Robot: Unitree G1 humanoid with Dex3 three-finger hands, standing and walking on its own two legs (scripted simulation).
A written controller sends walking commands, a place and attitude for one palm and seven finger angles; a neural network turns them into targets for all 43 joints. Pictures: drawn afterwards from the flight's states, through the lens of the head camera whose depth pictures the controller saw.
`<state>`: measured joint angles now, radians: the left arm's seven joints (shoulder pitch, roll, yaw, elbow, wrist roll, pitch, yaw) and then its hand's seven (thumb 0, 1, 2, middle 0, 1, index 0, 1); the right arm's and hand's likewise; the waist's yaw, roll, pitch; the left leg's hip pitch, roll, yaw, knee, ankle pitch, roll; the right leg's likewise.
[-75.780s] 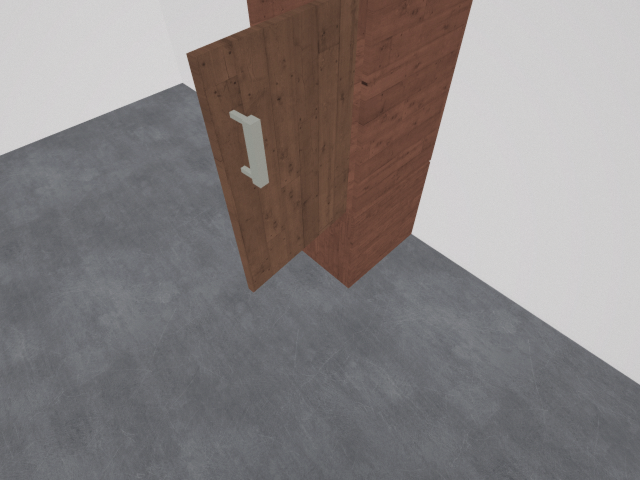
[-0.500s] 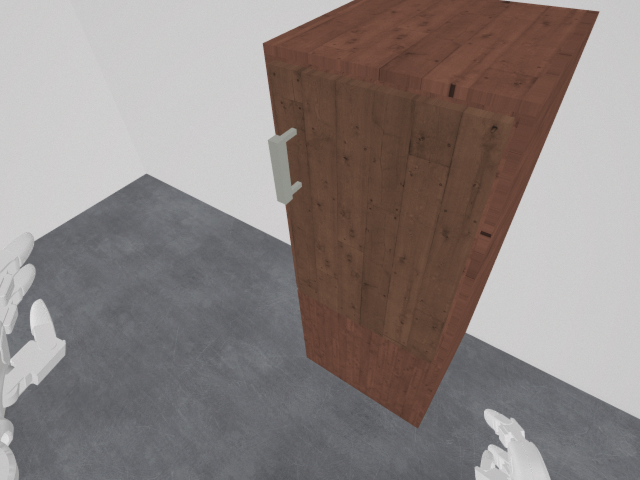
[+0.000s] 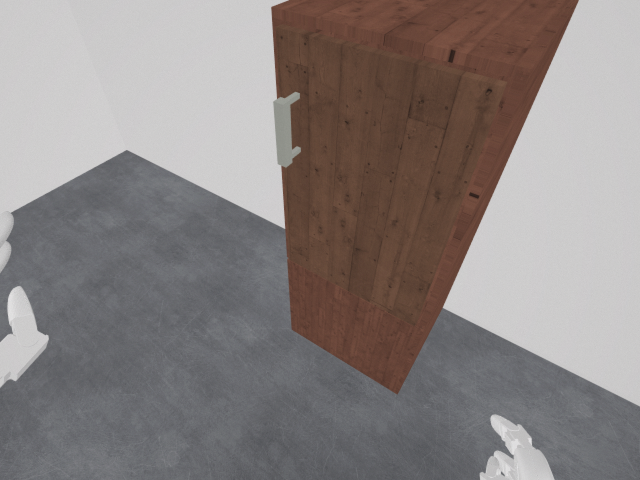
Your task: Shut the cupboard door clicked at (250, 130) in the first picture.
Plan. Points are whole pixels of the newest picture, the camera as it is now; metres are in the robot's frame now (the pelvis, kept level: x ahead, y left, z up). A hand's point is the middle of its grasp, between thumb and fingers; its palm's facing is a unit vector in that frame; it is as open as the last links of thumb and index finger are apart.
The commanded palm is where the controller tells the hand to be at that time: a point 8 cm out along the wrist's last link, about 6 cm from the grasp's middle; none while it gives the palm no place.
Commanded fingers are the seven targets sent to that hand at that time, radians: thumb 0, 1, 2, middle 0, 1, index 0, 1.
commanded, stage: step back with the hand held close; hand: left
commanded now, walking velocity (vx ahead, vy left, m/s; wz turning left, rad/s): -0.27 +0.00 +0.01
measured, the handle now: (289, 129) +0.69 +0.10 +0.09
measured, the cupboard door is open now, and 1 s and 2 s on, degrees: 0 0 0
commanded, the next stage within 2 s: stop stepping back and stand still in 0.48 s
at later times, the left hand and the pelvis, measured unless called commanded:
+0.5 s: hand out of the picture +0.09 +0.29 +0.18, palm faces +0.55 -0.72 -0.43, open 7.4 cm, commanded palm +0.02 +0.31 +0.19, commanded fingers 0.00 0.90 0.90 -0.20 -0.30 -0.20 -0.30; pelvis -0.10 +0.00 -0.01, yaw +5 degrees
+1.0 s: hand out of the picture +0.03 +0.24 +0.18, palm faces +0.45 -0.79 -0.41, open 7.4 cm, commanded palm -0.03 +0.27 +0.19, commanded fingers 0.00 0.90 0.90 -0.20 -0.30 -0.20 -0.30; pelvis -0.18 -0.02 +0.00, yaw -2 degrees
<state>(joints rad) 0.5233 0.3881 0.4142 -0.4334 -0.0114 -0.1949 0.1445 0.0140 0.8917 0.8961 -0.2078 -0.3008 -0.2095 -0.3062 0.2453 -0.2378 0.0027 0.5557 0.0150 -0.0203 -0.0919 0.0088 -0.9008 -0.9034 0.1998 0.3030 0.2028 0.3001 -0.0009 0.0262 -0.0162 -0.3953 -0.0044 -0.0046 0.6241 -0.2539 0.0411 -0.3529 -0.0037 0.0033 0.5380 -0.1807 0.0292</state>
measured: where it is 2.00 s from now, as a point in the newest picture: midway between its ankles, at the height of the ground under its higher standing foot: outside the picture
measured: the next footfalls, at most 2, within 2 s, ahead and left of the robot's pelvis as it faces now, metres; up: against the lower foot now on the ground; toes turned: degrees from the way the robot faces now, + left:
right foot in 0.68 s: -0.22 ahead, -0.10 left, +0.00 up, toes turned -2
left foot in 0.82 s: -0.07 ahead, +0.11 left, +0.00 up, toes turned -1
